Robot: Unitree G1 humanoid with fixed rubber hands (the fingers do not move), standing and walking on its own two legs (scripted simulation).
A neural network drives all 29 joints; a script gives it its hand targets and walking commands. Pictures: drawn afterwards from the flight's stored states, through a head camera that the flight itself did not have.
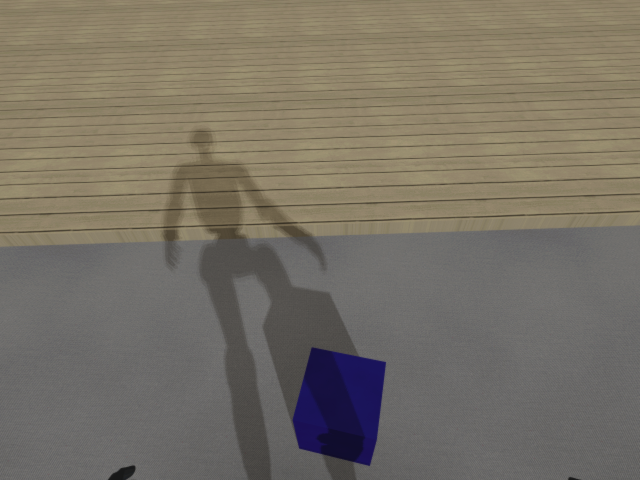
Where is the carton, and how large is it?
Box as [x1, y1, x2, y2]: [293, 347, 385, 465]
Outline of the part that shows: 312,347 293,416 293,423 299,448 369,465 376,440 385,362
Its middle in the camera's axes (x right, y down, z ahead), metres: +0.05 +0.49 +1.10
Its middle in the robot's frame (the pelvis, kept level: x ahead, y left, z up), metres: +0.45 +0.00 -0.66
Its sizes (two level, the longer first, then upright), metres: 0.210 0.200 0.250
